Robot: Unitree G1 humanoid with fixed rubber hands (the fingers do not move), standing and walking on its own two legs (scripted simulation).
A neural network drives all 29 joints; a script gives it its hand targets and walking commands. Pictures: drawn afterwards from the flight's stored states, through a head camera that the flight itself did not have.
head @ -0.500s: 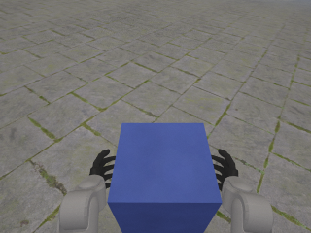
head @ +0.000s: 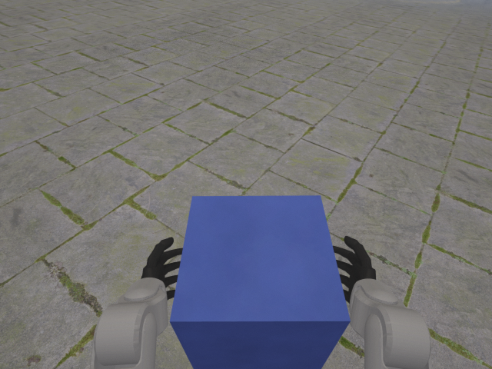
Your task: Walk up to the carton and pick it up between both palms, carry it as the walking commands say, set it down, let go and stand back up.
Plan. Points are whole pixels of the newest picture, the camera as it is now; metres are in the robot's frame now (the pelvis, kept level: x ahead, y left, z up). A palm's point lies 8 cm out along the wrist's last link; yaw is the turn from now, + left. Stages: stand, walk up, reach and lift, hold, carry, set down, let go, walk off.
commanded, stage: carry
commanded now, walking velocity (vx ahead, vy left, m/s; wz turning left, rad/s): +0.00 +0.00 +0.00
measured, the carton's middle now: (256, 289) +0.29 -0.01 +0.01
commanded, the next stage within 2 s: hold in 0.26 s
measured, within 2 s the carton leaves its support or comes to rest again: neither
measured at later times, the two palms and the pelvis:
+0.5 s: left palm (154, 329) +0.22 +0.15 +0.00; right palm (342, 306) +0.26 -0.14 +0.02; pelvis +0.00 -0.01 +0.00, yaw +2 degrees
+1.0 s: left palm (175, 283) +0.29 +0.13 +0.01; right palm (344, 268) +0.33 -0.16 +0.03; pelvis -0.01 -0.04 -0.01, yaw -2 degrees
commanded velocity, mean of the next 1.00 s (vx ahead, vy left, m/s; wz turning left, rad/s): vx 0.00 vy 0.00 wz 0.00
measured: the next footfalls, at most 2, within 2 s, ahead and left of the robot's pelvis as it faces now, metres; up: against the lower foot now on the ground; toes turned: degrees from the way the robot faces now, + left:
none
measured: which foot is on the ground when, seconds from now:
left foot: down 0.00-1.00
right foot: down 0.00-1.00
